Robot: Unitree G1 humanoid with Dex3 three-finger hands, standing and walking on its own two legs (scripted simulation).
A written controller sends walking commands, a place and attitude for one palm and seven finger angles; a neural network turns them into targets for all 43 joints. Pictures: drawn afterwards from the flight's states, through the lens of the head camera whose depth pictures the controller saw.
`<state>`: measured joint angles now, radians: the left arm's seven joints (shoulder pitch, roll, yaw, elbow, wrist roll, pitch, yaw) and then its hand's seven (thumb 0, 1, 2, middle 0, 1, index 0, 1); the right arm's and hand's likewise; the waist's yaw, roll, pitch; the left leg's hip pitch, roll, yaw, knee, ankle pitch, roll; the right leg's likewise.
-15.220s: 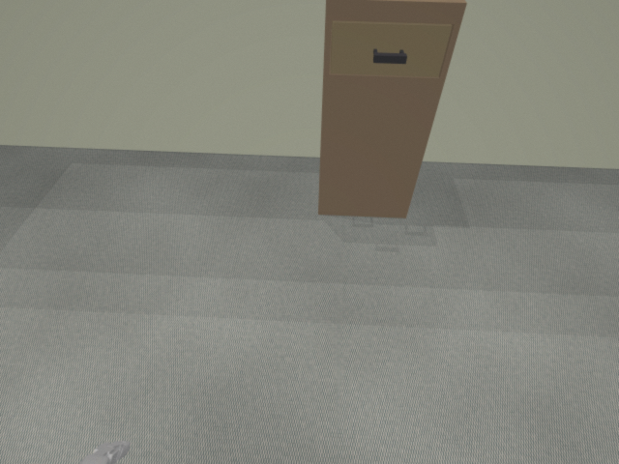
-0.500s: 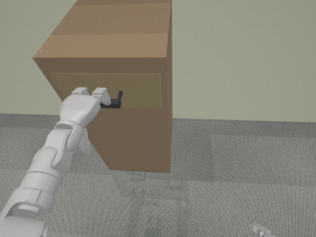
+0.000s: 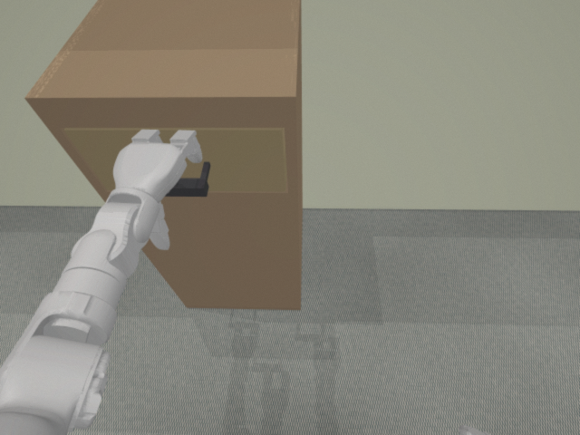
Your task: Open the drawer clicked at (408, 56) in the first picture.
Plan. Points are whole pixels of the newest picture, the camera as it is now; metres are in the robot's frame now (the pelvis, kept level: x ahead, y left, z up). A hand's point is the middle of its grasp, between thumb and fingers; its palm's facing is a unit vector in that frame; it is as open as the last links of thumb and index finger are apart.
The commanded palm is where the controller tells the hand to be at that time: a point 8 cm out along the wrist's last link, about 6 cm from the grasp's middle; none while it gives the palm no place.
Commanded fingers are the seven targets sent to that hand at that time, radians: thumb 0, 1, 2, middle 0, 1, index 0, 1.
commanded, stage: move the hooked fingers above the handle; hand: left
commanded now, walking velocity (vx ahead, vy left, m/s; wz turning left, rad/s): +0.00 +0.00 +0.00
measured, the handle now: (180, 177) +0.52 +0.22 +0.00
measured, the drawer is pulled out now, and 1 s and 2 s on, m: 0.00 0.00 0.00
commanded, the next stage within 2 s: none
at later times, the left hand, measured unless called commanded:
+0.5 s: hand (182, 173) +0.48 +0.20 +0.05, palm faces -0.01 -0.02 -1.00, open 13.7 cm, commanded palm +0.46 +0.22 +0.11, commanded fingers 0.00 -0.50 0.30 -0.30 -1.20 -0.30 -1.20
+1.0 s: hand (182, 175) +0.48 +0.20 +0.05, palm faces -0.03 -0.02 -1.00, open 13.8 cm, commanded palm +0.47 +0.22 +0.11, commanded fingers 0.00 -0.50 0.30 -0.30 -1.20 -0.30 -1.20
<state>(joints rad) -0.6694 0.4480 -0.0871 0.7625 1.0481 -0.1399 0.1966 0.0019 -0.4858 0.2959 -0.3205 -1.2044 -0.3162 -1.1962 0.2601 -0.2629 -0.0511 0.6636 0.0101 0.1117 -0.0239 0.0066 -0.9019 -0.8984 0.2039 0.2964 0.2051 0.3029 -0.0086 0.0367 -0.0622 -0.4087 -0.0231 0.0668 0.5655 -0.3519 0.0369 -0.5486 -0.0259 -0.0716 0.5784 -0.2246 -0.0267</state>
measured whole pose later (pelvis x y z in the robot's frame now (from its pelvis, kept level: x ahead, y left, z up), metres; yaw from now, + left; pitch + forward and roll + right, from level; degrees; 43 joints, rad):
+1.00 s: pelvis -0.01 +0.00 -0.01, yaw +0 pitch +16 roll +0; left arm -0.86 0.49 -0.06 1.03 1.08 -0.13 0.27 0.00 -0.49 0.30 -0.36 -1.23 -0.33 -1.20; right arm 0.33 -0.28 -0.05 0.68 0.00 0.09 -0.04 0.00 -0.90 -0.90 0.20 0.30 0.21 0.30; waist -0.09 0.04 -0.09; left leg -0.55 -0.01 0.07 0.64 -0.37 0.03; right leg -0.67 -0.02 -0.07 0.61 -0.22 -0.03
